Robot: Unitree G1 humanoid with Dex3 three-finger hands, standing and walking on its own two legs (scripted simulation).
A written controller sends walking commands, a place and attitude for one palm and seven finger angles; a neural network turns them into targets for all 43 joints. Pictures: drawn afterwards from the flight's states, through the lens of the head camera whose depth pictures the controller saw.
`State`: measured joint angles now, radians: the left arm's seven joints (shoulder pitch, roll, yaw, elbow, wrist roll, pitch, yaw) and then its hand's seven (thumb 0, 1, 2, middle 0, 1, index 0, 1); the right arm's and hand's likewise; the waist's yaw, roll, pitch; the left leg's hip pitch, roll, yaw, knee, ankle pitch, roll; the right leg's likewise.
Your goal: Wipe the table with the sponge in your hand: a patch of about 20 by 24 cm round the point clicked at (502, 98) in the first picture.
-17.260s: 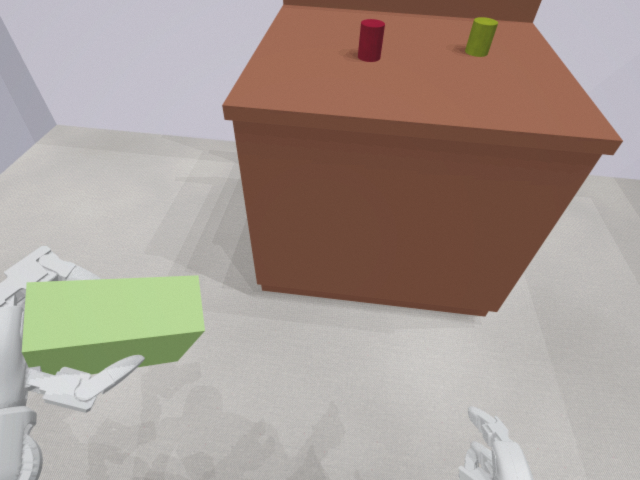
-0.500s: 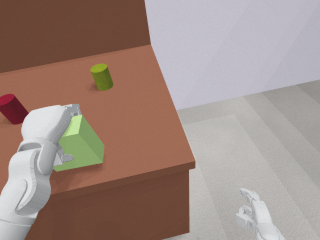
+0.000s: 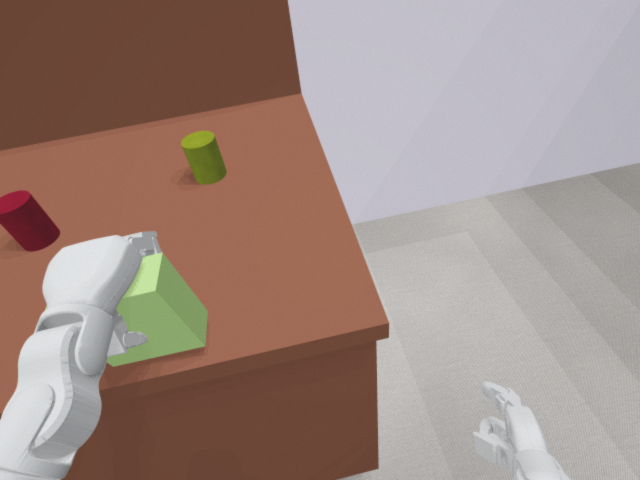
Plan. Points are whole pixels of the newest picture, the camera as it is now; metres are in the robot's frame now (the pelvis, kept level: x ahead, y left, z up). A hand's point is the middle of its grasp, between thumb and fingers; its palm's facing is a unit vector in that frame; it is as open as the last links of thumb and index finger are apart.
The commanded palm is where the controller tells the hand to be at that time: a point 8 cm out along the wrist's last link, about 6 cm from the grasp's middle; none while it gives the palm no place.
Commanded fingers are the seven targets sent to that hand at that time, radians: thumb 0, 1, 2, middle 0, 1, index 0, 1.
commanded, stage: lower the sponge onto the table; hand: left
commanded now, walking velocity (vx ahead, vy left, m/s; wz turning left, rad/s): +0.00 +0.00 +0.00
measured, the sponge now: (145, 322) +0.25 +0.27 +0.09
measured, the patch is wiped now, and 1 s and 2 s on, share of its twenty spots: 0.00 0.00 0.15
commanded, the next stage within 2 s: wipe forward along the first lane in 0.44 s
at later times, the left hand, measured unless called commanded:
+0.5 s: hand (133, 299) +0.25 +0.27 +0.13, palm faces +0.06 -0.07 -1.00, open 9.7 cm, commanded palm +0.22 +0.28 +0.19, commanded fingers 0.00 0.10 1.30 -1.20 -1.60 -1.20 -1.60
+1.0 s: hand (137, 280) +0.29 +0.29 +0.12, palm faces +0.02 -0.02 -1.00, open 9.7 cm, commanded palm +0.27 +0.30 +0.17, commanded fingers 0.00 0.10 1.30 -1.20 -1.60 -1.20 -1.60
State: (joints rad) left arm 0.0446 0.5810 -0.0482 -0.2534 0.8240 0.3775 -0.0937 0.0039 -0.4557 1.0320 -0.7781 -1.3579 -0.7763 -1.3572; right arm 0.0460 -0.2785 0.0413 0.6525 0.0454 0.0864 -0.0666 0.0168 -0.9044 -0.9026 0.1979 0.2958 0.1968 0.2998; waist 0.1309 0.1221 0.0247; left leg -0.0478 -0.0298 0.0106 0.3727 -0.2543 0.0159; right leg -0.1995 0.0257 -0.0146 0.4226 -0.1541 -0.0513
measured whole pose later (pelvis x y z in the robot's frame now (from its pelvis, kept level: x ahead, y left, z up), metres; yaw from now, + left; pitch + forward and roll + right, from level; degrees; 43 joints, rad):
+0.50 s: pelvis +0.00 +0.00 +0.00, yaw +0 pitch -4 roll +1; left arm 0.06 0.55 -0.04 -0.20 0.84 0.35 -0.06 0.00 -0.45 1.03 -0.78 -1.36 -0.77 -1.36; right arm 0.06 -0.28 0.03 0.66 0.04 0.09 -0.07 0.02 -0.90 -0.90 0.20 0.30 0.20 0.30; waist 0.11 0.12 0.02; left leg -0.05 -0.03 0.02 0.37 -0.26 0.02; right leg -0.21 0.03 -0.01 0.42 -0.15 -0.05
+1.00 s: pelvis +0.01 +0.00 +0.00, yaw +1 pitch -2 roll +1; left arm -0.10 0.56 -0.05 -0.01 0.88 0.31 -0.07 0.00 -0.47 1.05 -0.78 -1.36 -0.78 -1.35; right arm 0.08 -0.29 0.03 0.67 0.05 0.09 -0.08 0.02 -0.90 -0.90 0.20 0.30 0.20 0.30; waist 0.10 0.11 0.01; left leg -0.09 -0.03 0.00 0.38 -0.26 0.02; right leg -0.23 0.03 -0.03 0.42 -0.16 -0.05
